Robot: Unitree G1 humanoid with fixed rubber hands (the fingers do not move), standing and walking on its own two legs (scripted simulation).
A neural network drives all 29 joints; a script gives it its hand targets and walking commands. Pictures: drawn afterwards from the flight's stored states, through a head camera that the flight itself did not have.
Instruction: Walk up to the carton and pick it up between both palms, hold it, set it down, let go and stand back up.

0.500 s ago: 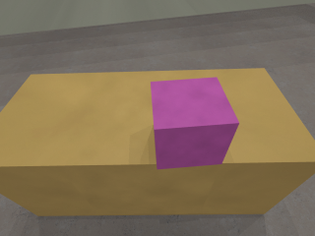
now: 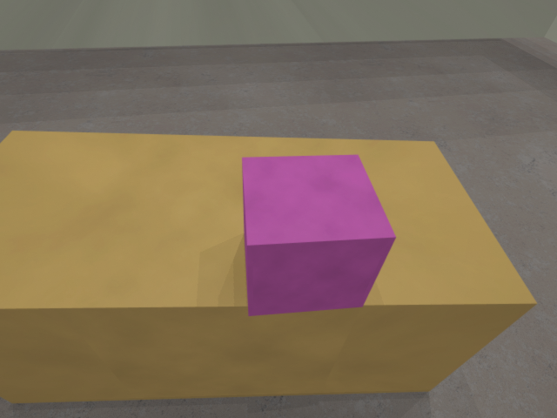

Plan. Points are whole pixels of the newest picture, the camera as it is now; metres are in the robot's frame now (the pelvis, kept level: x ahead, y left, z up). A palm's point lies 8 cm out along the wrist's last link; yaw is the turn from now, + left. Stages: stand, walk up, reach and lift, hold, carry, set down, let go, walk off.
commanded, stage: walk up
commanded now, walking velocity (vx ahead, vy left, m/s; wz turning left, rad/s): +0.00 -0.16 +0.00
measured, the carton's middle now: (304, 234) +0.47 -0.05 -0.04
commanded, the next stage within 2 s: none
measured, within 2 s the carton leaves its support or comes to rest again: neither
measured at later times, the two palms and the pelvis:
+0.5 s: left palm out of the picture +0.11 +0.13 -0.15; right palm out of the picture +0.06 -0.30 -0.17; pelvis +0.06 -0.08 -0.02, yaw +1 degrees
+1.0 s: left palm out of the picture +0.06 +0.12 -0.16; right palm out of the picture +0.08 -0.29 -0.16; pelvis +0.08 -0.09 -0.01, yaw +1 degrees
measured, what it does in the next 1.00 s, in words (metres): steps to the right: right foot, then left foot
